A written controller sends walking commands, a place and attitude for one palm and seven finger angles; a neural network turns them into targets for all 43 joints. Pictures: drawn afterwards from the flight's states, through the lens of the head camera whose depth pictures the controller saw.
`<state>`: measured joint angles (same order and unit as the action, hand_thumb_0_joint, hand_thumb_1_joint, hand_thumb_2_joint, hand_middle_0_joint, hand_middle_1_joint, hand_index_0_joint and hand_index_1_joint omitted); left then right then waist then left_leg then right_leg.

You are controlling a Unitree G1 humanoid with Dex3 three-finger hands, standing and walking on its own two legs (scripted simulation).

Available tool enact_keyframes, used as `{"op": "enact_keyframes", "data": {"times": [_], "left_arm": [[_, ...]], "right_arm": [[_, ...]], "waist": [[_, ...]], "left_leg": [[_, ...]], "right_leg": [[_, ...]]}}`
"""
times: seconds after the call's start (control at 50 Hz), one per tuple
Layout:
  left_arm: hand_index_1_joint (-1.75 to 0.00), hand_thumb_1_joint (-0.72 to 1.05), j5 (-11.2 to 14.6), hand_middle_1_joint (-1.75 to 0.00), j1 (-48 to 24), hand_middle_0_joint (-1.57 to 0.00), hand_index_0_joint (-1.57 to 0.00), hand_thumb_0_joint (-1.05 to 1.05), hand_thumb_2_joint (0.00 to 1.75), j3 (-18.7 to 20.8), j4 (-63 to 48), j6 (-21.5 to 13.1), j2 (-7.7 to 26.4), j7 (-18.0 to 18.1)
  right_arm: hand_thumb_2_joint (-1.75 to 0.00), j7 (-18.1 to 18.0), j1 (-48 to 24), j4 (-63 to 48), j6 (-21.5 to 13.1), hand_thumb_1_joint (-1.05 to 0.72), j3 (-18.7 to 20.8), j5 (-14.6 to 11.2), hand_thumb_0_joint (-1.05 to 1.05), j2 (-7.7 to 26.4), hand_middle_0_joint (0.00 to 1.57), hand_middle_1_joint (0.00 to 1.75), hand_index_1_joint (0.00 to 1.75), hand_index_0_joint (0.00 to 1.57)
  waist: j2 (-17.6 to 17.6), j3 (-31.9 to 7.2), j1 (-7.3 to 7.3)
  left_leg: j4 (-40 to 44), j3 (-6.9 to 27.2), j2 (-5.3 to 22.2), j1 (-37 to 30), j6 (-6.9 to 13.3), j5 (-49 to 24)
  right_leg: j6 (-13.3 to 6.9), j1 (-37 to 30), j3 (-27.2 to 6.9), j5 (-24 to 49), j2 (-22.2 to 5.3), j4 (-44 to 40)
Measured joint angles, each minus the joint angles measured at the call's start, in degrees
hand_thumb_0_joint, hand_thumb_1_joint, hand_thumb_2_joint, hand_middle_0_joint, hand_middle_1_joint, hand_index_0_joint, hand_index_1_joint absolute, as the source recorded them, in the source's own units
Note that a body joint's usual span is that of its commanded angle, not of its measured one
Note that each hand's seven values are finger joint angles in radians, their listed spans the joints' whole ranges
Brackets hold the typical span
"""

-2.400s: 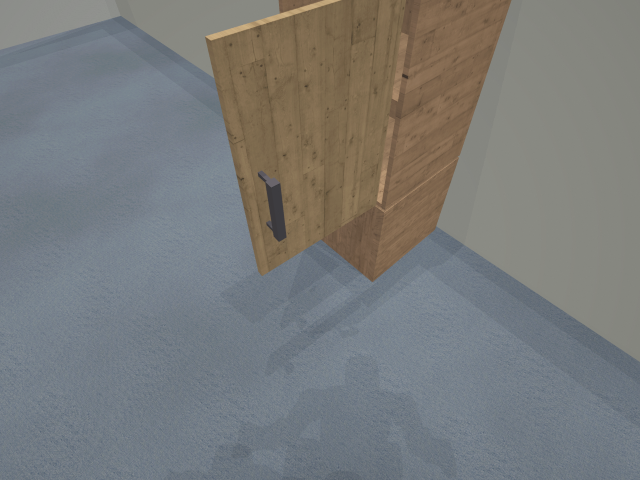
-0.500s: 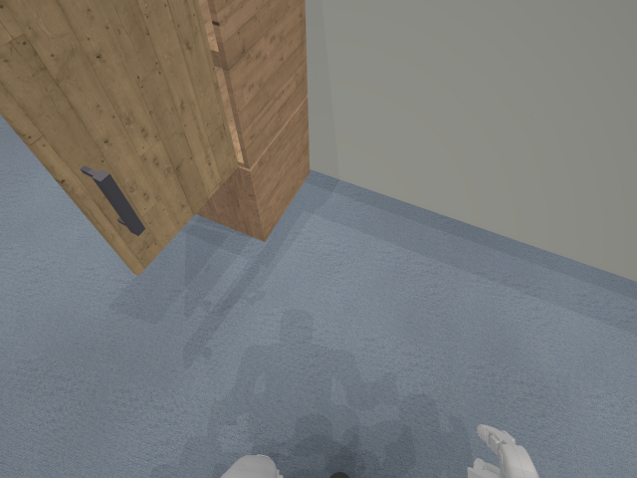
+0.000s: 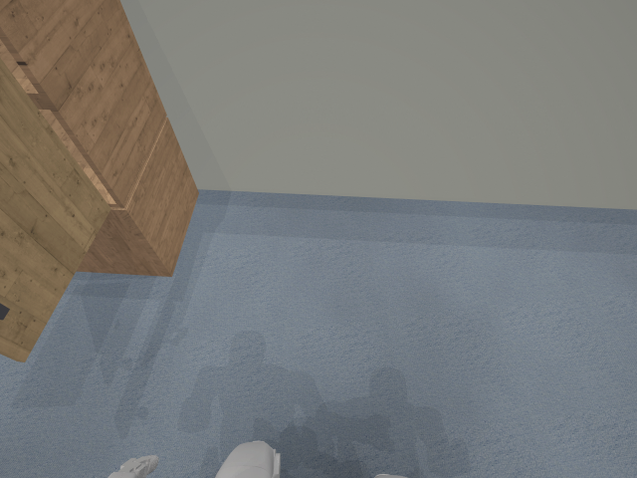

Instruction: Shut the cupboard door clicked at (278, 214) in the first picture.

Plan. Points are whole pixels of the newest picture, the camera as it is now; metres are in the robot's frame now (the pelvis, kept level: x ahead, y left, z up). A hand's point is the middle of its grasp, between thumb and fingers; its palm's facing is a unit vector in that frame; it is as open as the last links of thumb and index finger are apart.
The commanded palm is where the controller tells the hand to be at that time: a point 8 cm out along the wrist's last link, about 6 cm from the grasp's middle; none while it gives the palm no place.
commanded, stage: walk to a spot facing it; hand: left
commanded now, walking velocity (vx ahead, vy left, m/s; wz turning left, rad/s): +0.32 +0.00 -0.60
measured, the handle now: out of the picture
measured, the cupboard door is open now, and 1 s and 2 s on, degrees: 86 86 86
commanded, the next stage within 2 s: turn to face it in 1.02 s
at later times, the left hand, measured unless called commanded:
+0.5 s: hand (267, 318) +0.36 +0.12 -0.15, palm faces -0.37 -0.91 -0.18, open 7.4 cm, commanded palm none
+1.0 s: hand (314, 296) +0.41 +0.04 -0.16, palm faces -0.30 -0.93 -0.23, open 7.3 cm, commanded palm none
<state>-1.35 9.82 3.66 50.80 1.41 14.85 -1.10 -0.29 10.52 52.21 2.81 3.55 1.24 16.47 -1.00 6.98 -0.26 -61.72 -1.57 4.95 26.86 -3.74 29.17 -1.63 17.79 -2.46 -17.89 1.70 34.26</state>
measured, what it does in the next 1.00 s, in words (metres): walks ahead, turning right: left foot, then right foot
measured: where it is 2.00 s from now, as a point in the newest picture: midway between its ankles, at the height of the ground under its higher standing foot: (420, 323)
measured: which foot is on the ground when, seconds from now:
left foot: up 0.00-0.16, down 0.18-0.56, up 0.58-1.00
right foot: down 0.00-0.18, up 0.20-0.56, down 0.58-1.00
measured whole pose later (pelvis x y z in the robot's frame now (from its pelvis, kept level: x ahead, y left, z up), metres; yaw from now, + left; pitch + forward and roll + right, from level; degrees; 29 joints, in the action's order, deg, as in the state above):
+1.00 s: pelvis +0.38 -0.15 +0.01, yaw -23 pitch +1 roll +1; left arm -0.7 21.3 2.4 62.8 -4.6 10.6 0.5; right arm 1.5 4.5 56.2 -1.0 2.8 1.3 10.0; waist 0.7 3.0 -2.6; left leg -44.5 -4.5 5.0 32.8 -1.9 10.8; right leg -6.3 -2.5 2.5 -19.2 4.9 15.3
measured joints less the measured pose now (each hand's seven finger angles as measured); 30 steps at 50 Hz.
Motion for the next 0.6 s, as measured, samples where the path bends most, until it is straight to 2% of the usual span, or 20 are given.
{"op": "enact_keyframes", "data": {"times": [0.1, 0.18, 0.2, 0.24, 0.3, 0.34, 0.38, 0.42, 0.48, 0.52, 0.56, 0.58, 0.6], "left_arm": [[-0.30, 0.90, -0.20, -0.30, 3.22, -0.20, -0.21, 0.01, 0.90, -0.69, 2.03, -0.29, -0.89, -0.47], [-0.30, 0.90, -0.08, -0.30, 5.10, -0.21, -0.21, 0.01, 0.90, -0.67, 3.13, 0.09, -1.58, -1.03], [-0.30, 0.90, 0.14, -0.30, 5.20, -0.21, -0.21, 0.01, 0.90, -0.61, 3.39, 0.32, -1.83, -1.11], [-0.30, 0.90, 0.12, -0.30, 4.14, -0.21, -0.21, 0.01, 0.90, -0.30, 4.05, 0.96, -1.51, -1.33], [-0.30, 0.90, -0.64, -0.30, 1.66, -0.20, -0.20, 0.01, 0.90, 0.61, 3.64, 0.67, -0.62, -2.01], [-0.30, 0.91, -0.74, -0.30, -0.47, -0.20, -0.20, 0.01, 0.90, 0.83, 2.70, 0.28, -0.32, -2.38], [-0.30, 0.91, -0.60, -0.30, -2.48, -0.20, -0.20, 0.01, 0.90, 0.66, 1.82, 0.01, -0.35, -2.58], [-0.30, 0.91, -0.46, -0.30, -4.34, -0.20, -0.20, 0.01, 0.90, 0.31, 1.28, -0.01, -0.55, -2.73], [-0.30, 0.91, -0.33, -0.30, -7.05, -0.20, -0.20, 0.01, 0.90, -0.23, 1.08, 0.23, -0.76, -2.91], [-0.30, 0.91, -0.25, -0.30, -8.65, -0.20, -0.20, 0.01, 0.90, -0.55, 1.00, 0.22, -0.86, -2.95], [-0.30, 0.91, -0.25, -0.30, -9.61, -0.20, -0.20, 0.01, 0.90, -0.86, 0.59, -0.65, -0.92, -2.90], [-0.30, 0.91, -0.34, -0.30, -9.77, -0.20, -0.20, 0.01, 0.90, -0.84, 0.31, -1.62, -0.77, -2.69], [-0.30, 0.91, -0.13, -0.30, -9.72, -0.20, -0.20, 0.01, 0.90, -0.64, 0.18, -2.56, -0.92, -2.19]], "right_arm": [[-0.90, 1.27, -0.42, -1.55, -1.55, -0.90, -0.10, 0.02, 0.01, -1.61, 0.20, 0.30, 0.30, 0.20], [-0.90, 1.01, 0.88, -2.57, -4.04, -0.90, -0.62, 0.01, 0.00, -2.17, 0.20, 0.30, 0.30, 0.20], [-0.90, 0.67, 1.49, -2.66, -5.02, -0.90, -0.69, 0.40, 0.00, -2.07, 0.20, 0.30, 0.30, 0.20], [-0.90, -0.04, 2.78, -2.03, -5.93, -0.90, -1.16, 0.91, 0.00, -2.99, 0.20, 0.30, 0.30, 0.20], [-0.90, -0.31, 6.52, -0.57, -6.37, -0.90, -2.10, 1.32, 0.00, -4.71, 0.20, 0.30, 0.30, 0.20], [-0.90, -0.59, 8.85, 0.94, -6.63, -0.90, -2.59, 1.21, 0.00, -5.63, 0.20, 0.30, 0.30, 0.20], [-0.90, -0.81, 10.81, 2.45, -6.85, -0.90, -2.93, 1.13, 0.00, -6.24, 0.20, 0.30, 0.30, 0.20], [-0.90, -0.83, 12.49, 3.71, -6.85, -0.90, -3.05, 1.16, 0.00, -6.55, 0.20, 0.30, 0.30, 0.20], [-0.90, -0.77, 14.61, 5.21, -6.57, -0.90, -3.00, 1.30, 0.00, -6.64, 0.20, 0.30, 0.30, 0.20], [-0.90, -0.70, 15.95, 6.19, -6.25, -0.90, -2.95, 1.28, 0.00, -6.49, 0.20, 0.30, 0.30, 0.20], [-0.90, -0.59, 17.50, 7.41, -5.74, -0.90, -2.95, 0.93, 0.00, -6.43, 0.20, 0.30, 0.30, 0.20], [-0.90, -0.39, 17.94, 8.21, -5.28, -0.90, -2.97, 0.46, 0.00, -6.68, 0.20, 0.30, 0.30, 0.20], [-0.90, -0.27, 17.11, 9.01, -4.49, -0.90, -2.95, -0.10, 0.00, -6.71, 0.20, 0.30, 0.30, 0.20]], "waist": [[3.23, -1.84, -0.25], [3.20, -3.90, -0.03], [2.42, -4.51, 0.46], [2.71, -4.42, 0.86], [3.34, -4.57, 1.14], [3.36, -4.09, 0.94], [2.96, -3.36, 0.92], [2.39, -2.58, 1.32], [1.79, -1.44, 2.76], [1.33, -0.78, 3.81], [1.02, -0.42, 4.31], [1.63, -0.36, 4.10], [1.77, 0.19, 3.84]], "left_leg": [[13.10, -1.48, -1.90, -0.88, -0.16, -5.96], [28.59, -2.31, -2.87, -8.00, 0.63, -8.76], [29.68, -2.13, -2.41, -8.26, 2.09, -11.62], [27.78, -3.24, -1.88, -9.02, 3.93, -11.18], [31.96, -4.42, -0.99, -12.97, 3.71, -10.56], [35.81, -5.27, -0.41, -15.91, 2.93, -11.43], [38.66, -6.45, 0.21, -18.63, 2.56, -11.60], [40.46, -7.92, 0.78, -21.22, 2.05, -10.99], [41.26, -10.31, 1.36, -24.77, 0.88, -8.81], [40.18, -11.69, 2.01, -26.80, -0.24, -6.40], [34.66, -12.31, 3.28, -27.20, -1.13, -2.76], [27.41, -12.30, 3.98, -25.20, -0.91, -1.36], [16.65, -9.97, 4.21, -21.52, -0.44, 0.39]], "right_leg": [[-0.12, -2.99, -4.74, 1.75, 0.11, -5.27], [0.30, -3.07, -6.84, -1.74, 1.44, -2.57], [0.24, -1.26, -6.03, -5.93, 2.08, 2.27], [0.40, 3.23, -3.13, -10.31, 1.42, 14.93], [1.03, 10.21, 1.23, -5.82, -0.91, 28.53], [1.50, 13.85, 3.01, -1.69, -2.56, 31.61], [1.63, 16.28, 4.26, 1.00, -3.65, 30.35], [1.53, 17.19, 5.62, 2.88, -4.32, 25.24], [0.93, 16.10, 7.93, 3.84, -4.41, 14.55], [-0.09, 13.91, 9.46, 3.21, -3.49, 8.40], [-1.73, 9.60, 10.67, 4.05, -2.04, 2.59], [-3.30, 8.08, 10.47, 6.02, -1.96, 1.57], [-4.28, 8.11, 10.19, 5.15, -1.58, 3.96]]}}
